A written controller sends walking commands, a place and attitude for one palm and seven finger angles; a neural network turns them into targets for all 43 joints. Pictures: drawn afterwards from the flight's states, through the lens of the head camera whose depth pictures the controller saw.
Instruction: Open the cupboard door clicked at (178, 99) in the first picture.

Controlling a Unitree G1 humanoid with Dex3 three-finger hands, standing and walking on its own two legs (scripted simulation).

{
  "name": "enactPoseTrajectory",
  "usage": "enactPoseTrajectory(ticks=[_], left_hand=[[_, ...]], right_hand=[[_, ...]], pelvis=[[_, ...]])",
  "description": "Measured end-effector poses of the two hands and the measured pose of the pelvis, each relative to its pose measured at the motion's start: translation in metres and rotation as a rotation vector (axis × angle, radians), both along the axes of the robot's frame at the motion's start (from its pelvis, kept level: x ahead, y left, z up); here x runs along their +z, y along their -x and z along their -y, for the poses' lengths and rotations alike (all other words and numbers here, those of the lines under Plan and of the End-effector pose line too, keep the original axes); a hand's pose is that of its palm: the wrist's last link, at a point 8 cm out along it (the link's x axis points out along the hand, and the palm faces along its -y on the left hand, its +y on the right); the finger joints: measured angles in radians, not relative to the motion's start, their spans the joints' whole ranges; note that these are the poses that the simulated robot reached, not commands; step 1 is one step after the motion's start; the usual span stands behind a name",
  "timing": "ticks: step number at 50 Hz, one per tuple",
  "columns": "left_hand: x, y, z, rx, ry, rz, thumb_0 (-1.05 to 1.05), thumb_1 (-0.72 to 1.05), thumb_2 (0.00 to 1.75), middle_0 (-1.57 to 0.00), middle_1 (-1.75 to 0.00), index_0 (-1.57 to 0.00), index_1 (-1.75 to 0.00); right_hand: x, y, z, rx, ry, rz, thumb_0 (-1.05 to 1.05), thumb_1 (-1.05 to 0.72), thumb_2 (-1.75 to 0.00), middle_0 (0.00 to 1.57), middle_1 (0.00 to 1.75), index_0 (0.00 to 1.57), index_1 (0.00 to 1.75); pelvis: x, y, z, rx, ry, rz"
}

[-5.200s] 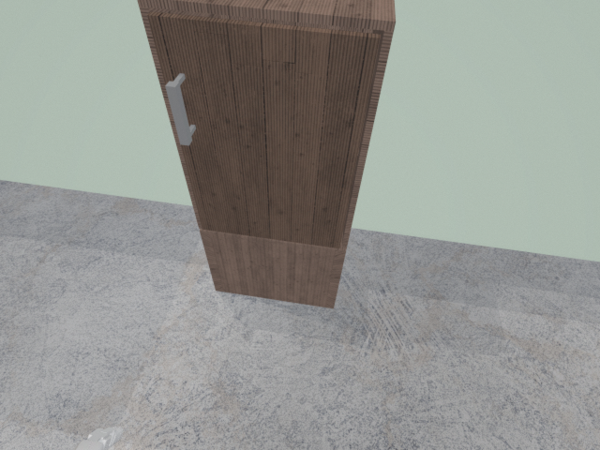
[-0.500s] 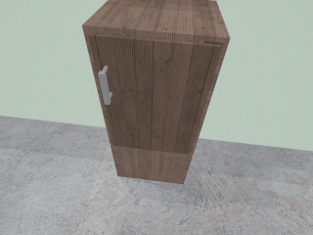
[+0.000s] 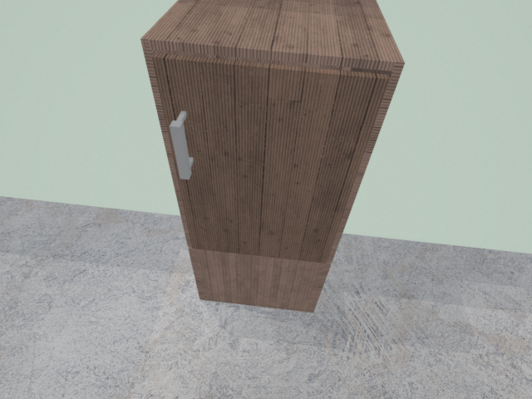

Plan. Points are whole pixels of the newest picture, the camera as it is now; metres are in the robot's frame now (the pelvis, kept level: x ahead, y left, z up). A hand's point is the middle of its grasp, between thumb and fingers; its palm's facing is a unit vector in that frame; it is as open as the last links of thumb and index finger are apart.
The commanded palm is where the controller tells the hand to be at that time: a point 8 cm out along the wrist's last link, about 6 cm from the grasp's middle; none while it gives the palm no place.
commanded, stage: come to a stop and stand still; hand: left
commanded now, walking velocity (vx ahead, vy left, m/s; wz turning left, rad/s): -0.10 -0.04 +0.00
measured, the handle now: (184, 145) +0.57 +0.22 +0.06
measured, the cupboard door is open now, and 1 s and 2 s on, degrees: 0 0 0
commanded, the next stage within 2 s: look again from close up in 1.62 s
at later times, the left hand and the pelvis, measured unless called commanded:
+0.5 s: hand out of the picture +0.01 +0.17 -0.17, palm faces -0.01 -0.97 -0.23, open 7.3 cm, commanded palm none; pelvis -0.03 -0.01 +0.00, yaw +0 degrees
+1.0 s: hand out of the picture +0.00 +0.13 -0.17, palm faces -0.01 -0.98 -0.19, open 7.3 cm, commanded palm none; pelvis -0.01 -0.04 +0.01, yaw +0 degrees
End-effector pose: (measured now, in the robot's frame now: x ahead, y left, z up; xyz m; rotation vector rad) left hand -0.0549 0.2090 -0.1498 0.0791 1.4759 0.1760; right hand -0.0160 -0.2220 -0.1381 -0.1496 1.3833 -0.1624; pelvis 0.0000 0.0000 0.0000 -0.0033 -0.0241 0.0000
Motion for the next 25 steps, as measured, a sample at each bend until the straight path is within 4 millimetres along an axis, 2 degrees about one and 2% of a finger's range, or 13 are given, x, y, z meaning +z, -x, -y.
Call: enactPoseTrajectory(ticks=[7,13,18,25], left_hand=[[0.002,-0.037,-0.008,-0.035,-0.014,0.048,0.0,0.91,0.9,-0.2,-0.3,-0.2,-0.3],[0.006,-0.063,-0.013,-0.071,-0.046,0.119,0.01,0.92,0.9,-0.2,-0.3,-0.2,-0.3],[0.011,-0.069,-0.012,-0.088,-0.06,0.162,0.01,0.93,0.9,-0.2,-0.3,-0.2,-0.3],[0.013,-0.058,-0.008,-0.116,-0.074,0.186,0.0,0.92,0.9,-0.2,-0.3,-0.2,-0.3]], right_hand=[[0.002,-0.007,-0.016,-0.029,-0.003,0.008,0.01,-0.9,-0.9,0.2,0.3,0.2,0.3],[-0.001,0.0,-0.011,-0.052,-0.004,0.006,0.02,-0.92,-0.9,0.2,0.3,0.2,0.3],[-0.002,0.006,-0.003,-0.055,-0.015,0.018,0.02,-0.92,-0.9,0.2,0.3,0.2,0.3],[-0.007,0.001,0.012,-0.014,-0.025,0.083,0.02,-0.91,-0.9,0.2,0.3,0.2,0.3]], pelvis=[[0.003,-0.005,-0.005,-0.009,-0.004,0.004],[0.003,0.005,-0.002,-0.018,-0.009,0.009],[0.004,0.014,0.004,-0.016,-0.006,0.01],[-0.001,0.028,0.01,-0.005,-0.003,0.014]])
